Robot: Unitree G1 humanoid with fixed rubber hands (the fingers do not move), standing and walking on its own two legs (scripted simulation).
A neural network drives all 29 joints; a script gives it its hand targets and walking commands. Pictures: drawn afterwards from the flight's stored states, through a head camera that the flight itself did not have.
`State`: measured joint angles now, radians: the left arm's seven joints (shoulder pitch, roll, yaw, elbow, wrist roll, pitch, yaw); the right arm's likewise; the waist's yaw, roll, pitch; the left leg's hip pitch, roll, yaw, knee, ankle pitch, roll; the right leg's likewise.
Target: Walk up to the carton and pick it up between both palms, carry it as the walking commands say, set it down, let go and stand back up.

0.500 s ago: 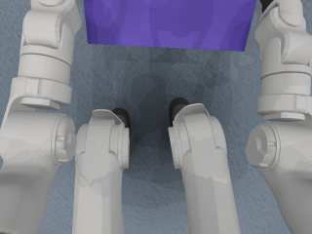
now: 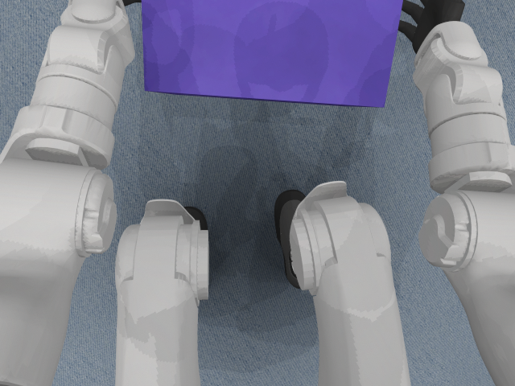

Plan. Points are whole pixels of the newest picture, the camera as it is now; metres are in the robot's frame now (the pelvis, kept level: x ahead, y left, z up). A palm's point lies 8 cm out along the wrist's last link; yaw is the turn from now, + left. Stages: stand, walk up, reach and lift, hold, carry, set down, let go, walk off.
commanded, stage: set down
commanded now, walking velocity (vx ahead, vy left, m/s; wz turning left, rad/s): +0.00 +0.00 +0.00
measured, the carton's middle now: (268, 24) +0.54 -0.07 -0.25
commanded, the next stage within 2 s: none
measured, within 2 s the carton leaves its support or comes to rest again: rests again in 0.78 s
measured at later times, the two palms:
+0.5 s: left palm (110, 6) +0.55 +0.12 -0.18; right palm (425, 41) +0.49 -0.26 -0.18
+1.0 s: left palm (112, 10) +0.55 +0.12 -0.20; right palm (412, 41) +0.49 -0.25 -0.21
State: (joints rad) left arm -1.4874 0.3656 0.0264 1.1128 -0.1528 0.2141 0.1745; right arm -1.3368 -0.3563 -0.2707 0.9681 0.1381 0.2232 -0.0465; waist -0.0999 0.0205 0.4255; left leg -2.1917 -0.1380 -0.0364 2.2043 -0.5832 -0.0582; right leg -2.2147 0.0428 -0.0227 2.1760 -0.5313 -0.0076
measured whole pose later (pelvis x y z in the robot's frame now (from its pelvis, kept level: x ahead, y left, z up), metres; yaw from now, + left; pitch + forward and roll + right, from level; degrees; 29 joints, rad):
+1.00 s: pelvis +0.00 +0.00 -0.02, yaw +0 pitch +29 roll +0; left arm -1.52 0.39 -0.05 1.21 -0.25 0.13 0.16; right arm -1.40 -0.40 -0.16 1.13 0.25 0.11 -0.06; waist -0.10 0.04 0.52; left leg -2.20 -0.09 0.00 2.29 -0.60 -0.02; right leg -2.22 -0.01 -0.04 2.25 -0.55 -0.04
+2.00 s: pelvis +0.00 +0.01 -0.02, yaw +0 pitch +31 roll +0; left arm -1.53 0.39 -0.06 1.20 -0.27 0.07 0.12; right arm -1.47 -0.45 -0.16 1.27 0.29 0.01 -0.05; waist -0.08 0.04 0.52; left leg -2.24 -0.05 0.02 2.28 -0.58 0.01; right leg -2.26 -0.05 -0.05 2.25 -0.53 -0.05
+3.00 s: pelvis -0.01 +0.00 +0.08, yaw -1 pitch +28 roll +2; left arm -1.40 0.48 0.13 0.79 -0.22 0.32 0.08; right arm -1.30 -0.53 -0.19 0.70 0.28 0.31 -0.04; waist -0.08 0.04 0.52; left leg -1.90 -0.03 0.03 1.97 -0.57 -0.01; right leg -1.96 0.01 -0.01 1.95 -0.49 -0.05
